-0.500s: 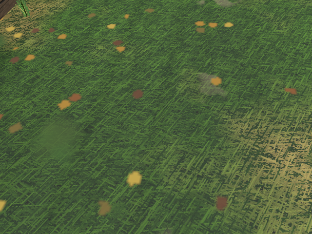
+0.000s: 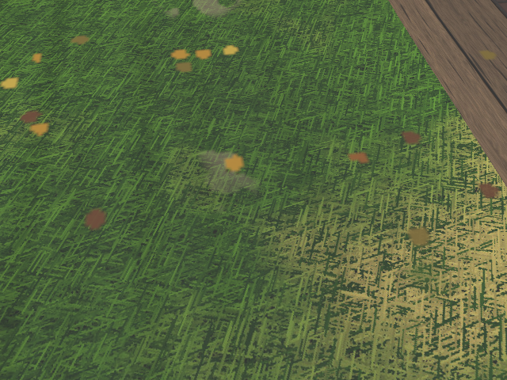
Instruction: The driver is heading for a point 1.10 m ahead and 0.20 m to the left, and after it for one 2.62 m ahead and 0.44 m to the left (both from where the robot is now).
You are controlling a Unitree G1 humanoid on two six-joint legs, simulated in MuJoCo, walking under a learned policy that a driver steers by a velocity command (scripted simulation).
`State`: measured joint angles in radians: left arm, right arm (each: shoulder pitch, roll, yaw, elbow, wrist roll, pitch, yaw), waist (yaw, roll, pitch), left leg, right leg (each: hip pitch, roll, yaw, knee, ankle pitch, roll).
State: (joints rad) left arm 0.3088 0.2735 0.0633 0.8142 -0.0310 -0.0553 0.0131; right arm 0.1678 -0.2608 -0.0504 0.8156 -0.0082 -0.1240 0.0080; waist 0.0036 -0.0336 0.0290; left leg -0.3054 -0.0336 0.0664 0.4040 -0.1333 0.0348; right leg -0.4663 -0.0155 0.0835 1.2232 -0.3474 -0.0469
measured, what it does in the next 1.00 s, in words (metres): walks ahead, turning left: right foot, then left foot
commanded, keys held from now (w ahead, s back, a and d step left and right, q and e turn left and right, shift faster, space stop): w+e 0.02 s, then w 0.20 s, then w+q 0.78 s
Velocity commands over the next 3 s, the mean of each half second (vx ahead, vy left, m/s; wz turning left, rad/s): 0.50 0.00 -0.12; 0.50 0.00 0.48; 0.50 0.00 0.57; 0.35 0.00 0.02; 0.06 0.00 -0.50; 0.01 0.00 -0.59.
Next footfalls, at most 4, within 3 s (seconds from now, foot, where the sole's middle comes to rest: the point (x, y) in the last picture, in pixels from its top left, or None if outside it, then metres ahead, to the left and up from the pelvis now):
0.34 right None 0.34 -0.18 -0.77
0.90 left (234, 322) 0.62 0.08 -0.77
1.40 right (260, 221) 0.96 0.01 -0.77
1.86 left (152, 208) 1.01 0.36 -0.77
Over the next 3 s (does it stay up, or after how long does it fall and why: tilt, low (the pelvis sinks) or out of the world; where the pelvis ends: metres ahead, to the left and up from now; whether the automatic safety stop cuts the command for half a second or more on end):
stays up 1.01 0.21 0.00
